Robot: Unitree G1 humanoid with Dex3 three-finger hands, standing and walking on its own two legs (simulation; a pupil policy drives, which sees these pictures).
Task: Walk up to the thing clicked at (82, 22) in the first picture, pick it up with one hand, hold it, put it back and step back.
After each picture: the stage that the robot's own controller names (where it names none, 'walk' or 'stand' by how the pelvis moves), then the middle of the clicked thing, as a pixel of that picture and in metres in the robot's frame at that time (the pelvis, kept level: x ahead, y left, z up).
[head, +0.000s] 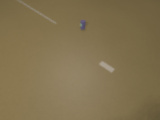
stand; (82, 24) +1.82 -0.05 -0.72
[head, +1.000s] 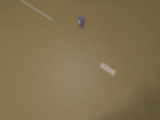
walk; (81, 21) +1.67 +0.10 -0.70
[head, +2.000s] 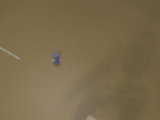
walk; (55, 58) +1.11 +0.25 -0.72
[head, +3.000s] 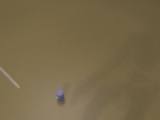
walk; (60, 95) +0.68 +0.20 -0.70
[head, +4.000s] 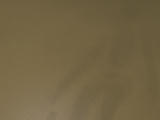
walk; out of the picture +0.49 +0.18 -0.71
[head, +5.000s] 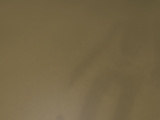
stand; out of the picture +0.41 +0.21 -0.72
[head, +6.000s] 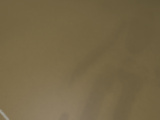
stand; out of the picture +0.39 +0.15 -0.71
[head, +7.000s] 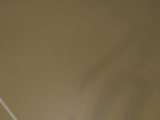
stand; out of the picture +0.39 +0.15 -0.72
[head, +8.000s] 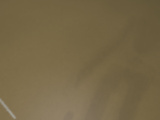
stand; out of the picture +0.40 +0.15 -0.72
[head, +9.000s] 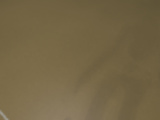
stand; out of the picture +0.41 +0.16 -0.71
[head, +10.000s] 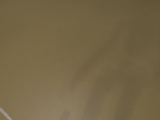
stand; out of the picture +0.44 +0.17 -0.72
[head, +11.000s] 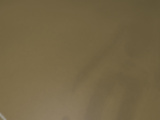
stand; out of the picture +0.41 +0.16 -0.73
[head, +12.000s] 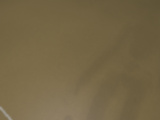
stand; out of the picture +0.42 +0.15 -0.73
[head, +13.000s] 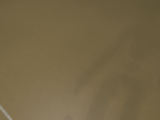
stand; out of the picture +0.42 +0.15 -0.73
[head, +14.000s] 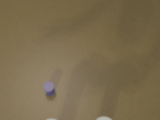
go down; (49, 88) +0.47 +0.15 -0.55
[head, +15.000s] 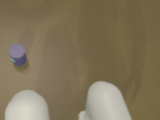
go down; (18, 55) +0.51 +0.20 -0.31
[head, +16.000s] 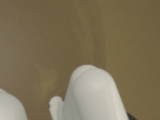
close in; out of the picture +0.50 +0.25 -0.24
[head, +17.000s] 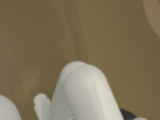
close; out of the picture +0.49 +0.27 -0.24
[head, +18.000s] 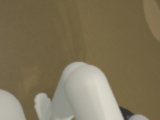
lift; out of the picture +0.46 +0.24 -0.25
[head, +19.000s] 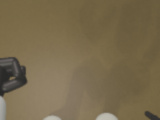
lift; out of the picture +0.25 +0.13 -0.48
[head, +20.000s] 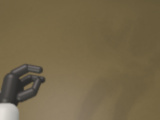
go down; out of the picture +0.22 +0.08 -0.69
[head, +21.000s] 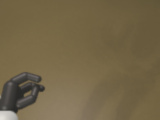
hold; out of the picture +0.22 +0.09 -0.70
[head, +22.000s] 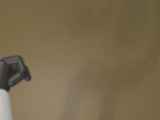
crouch; out of the picture +0.25 +0.08 -0.61
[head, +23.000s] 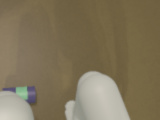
lower; (19, 95) +0.31 +0.11 -0.30
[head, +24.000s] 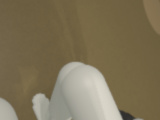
lower; out of the picture +0.31 +0.14 -0.27
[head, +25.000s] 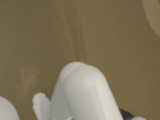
lower; out of the picture +0.32 +0.15 -0.27
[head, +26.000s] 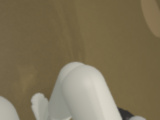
lower; out of the picture +0.33 +0.15 -0.27
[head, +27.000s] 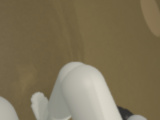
lower; out of the picture +0.34 +0.15 -0.27
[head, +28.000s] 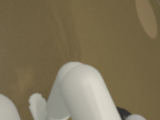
loosen; out of the picture +0.35 +0.15 -0.27
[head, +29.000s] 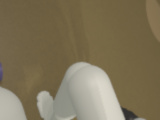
rise; out of the picture +0.37 +0.14 -0.27
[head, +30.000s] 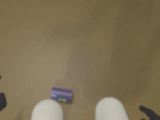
walk; (61, 94) +0.37 +0.08 -0.46
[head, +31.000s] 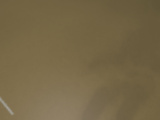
stand; out of the picture +0.31 +0.05 -0.69
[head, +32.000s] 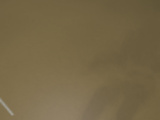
stand; out of the picture +0.32 +0.06 -0.69
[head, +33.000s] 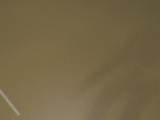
stand; out of the picture +0.34 +0.05 -0.73
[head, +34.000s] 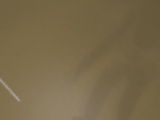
walk; out of the picture +0.37 +0.03 -0.74
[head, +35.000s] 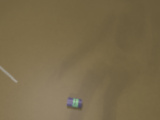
walk; (74, 102) +0.53 -0.01 -0.74
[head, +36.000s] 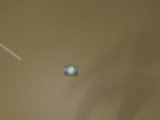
walk; (70, 70) +0.87 +0.12 -0.71
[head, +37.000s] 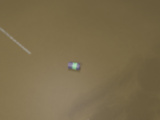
stand; (74, 65) +1.06 +0.06 -0.73
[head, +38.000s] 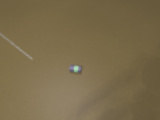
stand; (75, 68) +1.07 +0.06 -0.75
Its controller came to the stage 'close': yes
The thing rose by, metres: 0.25
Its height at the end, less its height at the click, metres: -0.02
